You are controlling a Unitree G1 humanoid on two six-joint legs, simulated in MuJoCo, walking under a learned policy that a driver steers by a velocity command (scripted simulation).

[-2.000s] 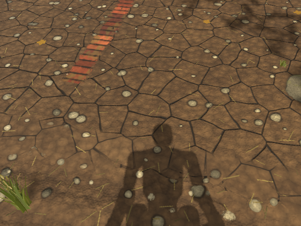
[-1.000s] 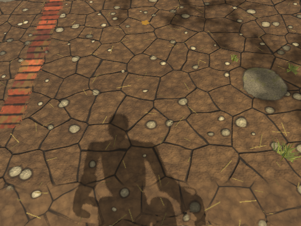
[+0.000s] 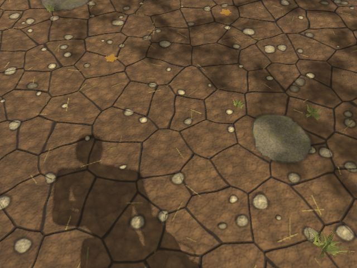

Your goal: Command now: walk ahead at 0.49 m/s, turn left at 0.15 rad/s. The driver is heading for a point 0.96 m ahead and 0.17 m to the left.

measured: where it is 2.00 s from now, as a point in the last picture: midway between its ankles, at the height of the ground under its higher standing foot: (138, 158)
